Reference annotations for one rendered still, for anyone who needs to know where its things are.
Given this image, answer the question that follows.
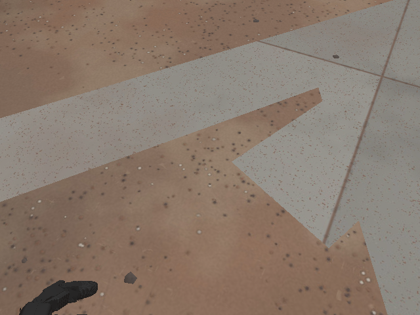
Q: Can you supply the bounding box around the left robot hand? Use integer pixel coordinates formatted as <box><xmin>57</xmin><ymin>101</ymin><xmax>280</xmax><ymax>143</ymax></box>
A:
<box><xmin>19</xmin><ymin>280</ymin><xmax>98</xmax><ymax>315</ymax></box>

